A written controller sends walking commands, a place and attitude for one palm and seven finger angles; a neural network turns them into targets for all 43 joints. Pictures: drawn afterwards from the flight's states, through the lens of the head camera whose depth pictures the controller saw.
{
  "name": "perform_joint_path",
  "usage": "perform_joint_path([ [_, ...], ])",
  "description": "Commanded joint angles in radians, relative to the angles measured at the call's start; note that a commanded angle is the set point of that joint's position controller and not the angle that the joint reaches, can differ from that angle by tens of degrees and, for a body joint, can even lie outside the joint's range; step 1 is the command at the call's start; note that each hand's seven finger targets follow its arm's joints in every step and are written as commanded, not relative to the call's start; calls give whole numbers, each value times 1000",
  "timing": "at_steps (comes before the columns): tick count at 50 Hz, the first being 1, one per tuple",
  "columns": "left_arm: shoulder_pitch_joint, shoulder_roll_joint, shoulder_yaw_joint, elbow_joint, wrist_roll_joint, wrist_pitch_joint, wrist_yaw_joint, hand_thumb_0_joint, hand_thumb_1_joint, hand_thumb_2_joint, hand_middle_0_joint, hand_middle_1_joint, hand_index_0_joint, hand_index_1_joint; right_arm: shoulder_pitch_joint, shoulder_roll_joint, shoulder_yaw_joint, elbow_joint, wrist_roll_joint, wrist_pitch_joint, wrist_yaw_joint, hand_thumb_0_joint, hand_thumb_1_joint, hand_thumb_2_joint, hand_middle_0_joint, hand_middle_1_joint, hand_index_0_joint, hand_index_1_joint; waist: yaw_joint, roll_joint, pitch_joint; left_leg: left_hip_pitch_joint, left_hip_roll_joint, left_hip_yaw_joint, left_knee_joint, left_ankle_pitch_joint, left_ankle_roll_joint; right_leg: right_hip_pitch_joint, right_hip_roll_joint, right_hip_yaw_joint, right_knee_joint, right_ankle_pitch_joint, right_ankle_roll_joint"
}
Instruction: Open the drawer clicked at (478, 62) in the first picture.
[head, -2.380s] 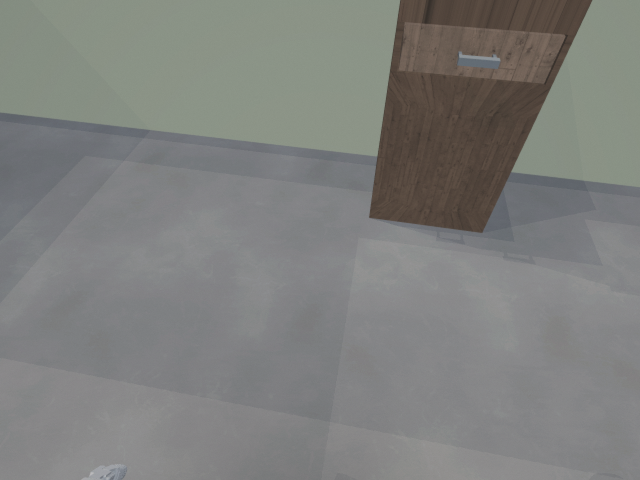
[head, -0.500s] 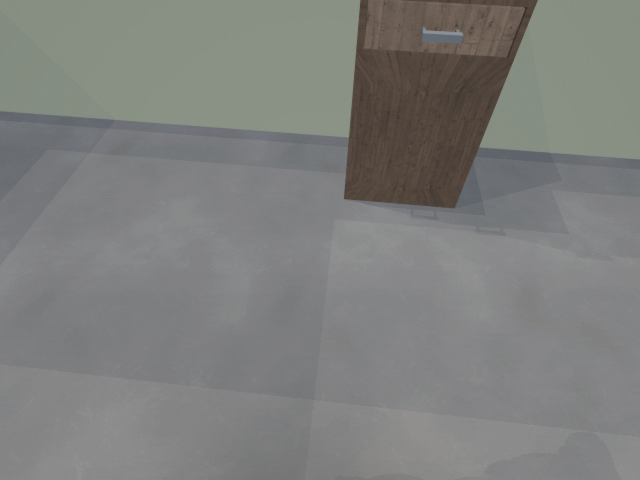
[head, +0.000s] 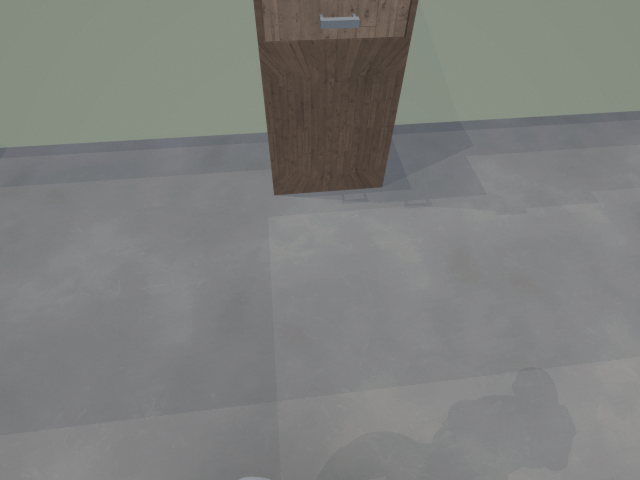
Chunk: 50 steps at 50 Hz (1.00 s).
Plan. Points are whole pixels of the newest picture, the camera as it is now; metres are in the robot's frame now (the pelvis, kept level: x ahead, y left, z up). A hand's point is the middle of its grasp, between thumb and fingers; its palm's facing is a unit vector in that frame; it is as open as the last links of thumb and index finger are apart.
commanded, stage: walk to a spot facing it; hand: left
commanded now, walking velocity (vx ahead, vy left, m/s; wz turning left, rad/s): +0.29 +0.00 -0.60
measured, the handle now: (338, 19) +1.34 +0.09 -0.02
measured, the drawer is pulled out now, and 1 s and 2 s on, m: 0.00 0.00 0.00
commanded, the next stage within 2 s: turn to face it in 1.58 s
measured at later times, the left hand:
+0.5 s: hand (242, 377) +0.29 +0.17 -0.18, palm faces -0.36 -0.92 -0.13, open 7.4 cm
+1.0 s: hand (287, 292) +0.46 +0.12 -0.18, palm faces -0.44 -0.87 -0.21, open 7.3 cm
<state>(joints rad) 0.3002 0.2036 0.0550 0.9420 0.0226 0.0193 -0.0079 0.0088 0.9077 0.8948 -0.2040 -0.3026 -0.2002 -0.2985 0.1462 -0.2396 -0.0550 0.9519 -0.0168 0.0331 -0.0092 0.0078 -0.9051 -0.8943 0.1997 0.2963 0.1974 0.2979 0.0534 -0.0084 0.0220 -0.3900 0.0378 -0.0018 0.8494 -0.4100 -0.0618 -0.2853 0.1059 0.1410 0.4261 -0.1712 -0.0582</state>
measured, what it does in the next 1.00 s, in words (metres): walks ahead, turning right: left foot, then right foot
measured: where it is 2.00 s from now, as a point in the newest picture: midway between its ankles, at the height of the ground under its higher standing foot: (430, 349)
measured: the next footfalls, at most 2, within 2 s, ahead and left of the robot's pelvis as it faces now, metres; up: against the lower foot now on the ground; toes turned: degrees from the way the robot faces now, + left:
left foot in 0.10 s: +0.03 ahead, +0.13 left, +0.00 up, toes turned -3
right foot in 0.62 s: +0.26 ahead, -0.13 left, +0.00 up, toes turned -31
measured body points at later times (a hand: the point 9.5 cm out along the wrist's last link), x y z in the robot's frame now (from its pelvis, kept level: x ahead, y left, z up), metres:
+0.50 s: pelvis +0.12 +0.03 -0.01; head +0.17 +0.05 +0.44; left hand +0.31 +0.21 -0.17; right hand -0.05 -0.15 -0.13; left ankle -0.01 +0.14 -0.74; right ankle +0.18 -0.14 -0.68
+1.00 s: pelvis +0.34 -0.05 -0.01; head +0.36 -0.04 +0.44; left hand +0.49 +0.16 -0.17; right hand +0.31 -0.31 -0.14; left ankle +0.49 +0.02 -0.73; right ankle +0.23 -0.11 -0.74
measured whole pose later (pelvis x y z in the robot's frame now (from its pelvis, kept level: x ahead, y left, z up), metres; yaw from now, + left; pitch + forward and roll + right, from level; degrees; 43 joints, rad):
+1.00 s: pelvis +0.34 -0.05 -0.01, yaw -32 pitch +0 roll -2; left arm 0.29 0.23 0.07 1.01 0.02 -0.04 -0.01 0.00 0.93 0.90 -0.20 -0.30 -0.20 -0.30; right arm 0.16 -0.18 -0.05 0.94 -0.03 -0.04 0.02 0.01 -0.93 -0.89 0.20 0.30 0.20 0.30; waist 0.03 0.00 0.02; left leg -0.47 0.13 0.08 0.67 -0.23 -0.05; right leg -0.14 0.06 -0.01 0.50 -0.36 -0.03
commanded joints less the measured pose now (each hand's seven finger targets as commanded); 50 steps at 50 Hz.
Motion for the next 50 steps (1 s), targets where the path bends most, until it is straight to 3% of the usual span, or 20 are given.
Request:
perform_joint_path([
  [1,0,227,60,-76,6,-20,4,0,900,900,-200,-300,-200,-300,-8,-75,-20,-114,8,-56,-2,0,-900,-900,200,300,200,300,-16,-155,-47,45,-31,13,-198,-26,26,26,-247,376,-179,-280,-132],
  [3,-75,216,60,-101,-1,-15,1,0,900,900,-200,-300,-200,-300,128,-84,-20,-79,11,-70,-11,0,-900,-900,200,300,200,300,-88,-122,-63,335,-36,17,-424,80,43,-174,-170,318,-90,-331,-75],
  [4,-92,171,49,-121,-5,-15,-6,0,900,900,-200,-300,-200,-300,206,-140,-32,-55,9,-77,-23,0,-900,-900,200,300,200,300,-127,29,-81,542,74,-75,-526,-14,68,-355,-91,218,46,-385,-23],
  [5,-104,99,40,-148,-13,-16,-20,0,900,900,-200,-300,-200,-300,266,-248,-53,-55,-7,-78,-27,0,-900,-900,200,300,200,300,-156,328,-60,592,358,-436,-686,-297,146,-542,25,23,354,-419,34],
  [6,-159,137,51,-180,-2,-28,-26,0,900,900,-200,-300,-200,-300,236,-264,-50,-78,2,-77,-26,0,-900,-900,200,300,200,300,-142,261,28,432,493,-529,-746,-376,214,-556,-87,-52,498,-357,60],
  [9,-112,130,63,-114,18,-10,-51,0,900,900,-200,-300,-200,-300,124,-137,-9,-85,-4,-93,-21,0,-900,-900,200,300,200,300,-49,107,143,231,306,-213,-735,-131,138,-480,-134,-87,723,-114,88],
  [12,-77,86,49,-91,17,1,-55,0,900,900,-200,-300,-200,-300,184,-95,7,-61,1,-114,-27,0,-900,-900,200,300,200,300,-39,129,100,288,240,-32,-679,196,120,-475,-143,-113,798,-14,102],
  [17,-192,51,27,-110,15,7,-55,0,900,900,-200,-300,-200,-300,342,-67,15,18,1,-125,-35,0,-900,-900,200,300,200,300,-78,133,118,425,247,69,-618,589,108,-562,-161,-176,758,12,101],
  [23,-375,21,4,-138,8,-6,-62,0,900,900,-200,-300,-200,-300,437,-57,15,88,-12,-118,-39,0,-900,-900,200,300,200,300,-125,145,155,507,258,184,-588,797,133,-472,-144,-291,406,-8,58],
  [27,-248,56,12,-93,10,-24,-48,0,900,900,-200,-300,-200,-300,431,-98,-1,103,-4,-112,-36,0,-900,-900,200,300,200,300,-55,194,34,523,267,268,-339,1313,114,-179,-37,-367,247,-78,-20],
  [29,7,139,39,-16,14,-46,-35,0,900,900,-200,-300,-200,-300,362,-117,-4,76,8,-111,-27,0,-900,-900,200,300,200,300,71,188,-101,305,267,279,17,1103,77,266,-66,-319,115,2,-66],
  [30,114,240,58,10,13,-55,-23,0,900,900,-200,-300,-200,-300,383,-51,8,56,27,-111,-15,0,-900,-900,200,300,200,300,102,-14,-222,-34,174,263,355,361,41,596,-334,16,74,65,-169],
  [31,178,295,68,25,-14,-58,-9,0,900,900,-200,-300,-200,-300,347,-12,7,12,30,-119,-22,0,-900,-900,200,300,200,300,92,-108,-304,-271,45,172,697,-194,15,692,-573,430,1,324,-287],
  [32,144,287,70,11,-24,-53,3,0,900,900,-200,-300,-200,-300,266,-48,-4,-9,16,-122,-22,0,-900,-900,200,300,200,300,96,-22,-249,-291,94,21,667,-71,36,551,-527,332,-56,296,-248],
  [35,-51,169,37,-20,-13,-68,15,0,900,900,-200,-300,-200,-300,252,-16,-4,14,-7,-84,-13,0,-900,-900,200,300,200,300,-42,48,-29,-207,178,13,517,57,20,122,-424,135,-146,129,-183],
  [38,-111,138,32,-21,4,-77,15,0,900,900,-200,-300,-200,-300,313,29,-4,28,-12,-54,-5,0,-900,-900,200,300,200,300,-110,-2,-1,-108,169,50,338,89,0,-87,-331,8,-185,26,-152],
  [41,-99,131,35,-6,7,-84,9,0,900,900,-200,-300,-200,-300,251,33,-9,-5,-13,-58,12,0,-900,-900,200,300,200,300,-108,-89,28,-113,157,61,163,182,-6,-113,-285,-5,-206,-79,-138],
  [43,-56,136,34,3,2,-87,2,0,900,900,-200,-300,-200,-300,159,27,-6,-32,-14,-71,22,0,-900,-900,200,300,200,300,-71,-114,33,-113,128,84,21,216,-7,-63,-258,-4,-183,-57,-127],
  [47,-6,165,42,7,4,-81,3,0,900,900,-200,-300,-200,-300,47,5,-9,-74,-9,-94,27,0,-900,-900,200,300,200,300,-36,-118,26,-45,77,99,-162,176,9,34,-294,67,-124,-9,-124],
  [50,-7,156,44,1,-7,-74,3,0,900,900,-200,-300,-200,-300,123,-52,-21,-46,-10,-108,14,0,-900,-900,200,300,200,300,-88,-63,-11,231,43,124,-358,211,23,-20,-237,36,44,90,-73],
])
